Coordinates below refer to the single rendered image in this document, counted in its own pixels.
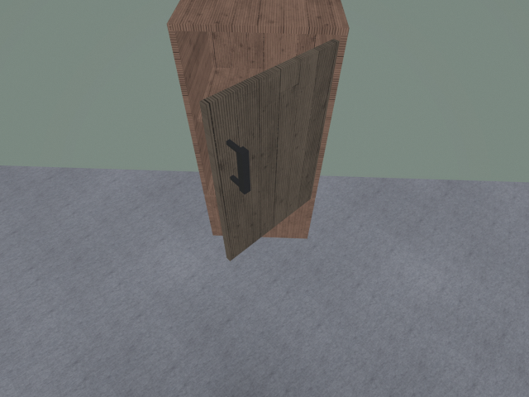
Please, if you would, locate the handle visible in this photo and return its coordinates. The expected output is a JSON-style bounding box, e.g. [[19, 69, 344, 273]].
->
[[226, 139, 250, 194]]

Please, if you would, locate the cupboard door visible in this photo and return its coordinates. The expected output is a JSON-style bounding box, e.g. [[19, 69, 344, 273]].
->
[[199, 39, 340, 261]]

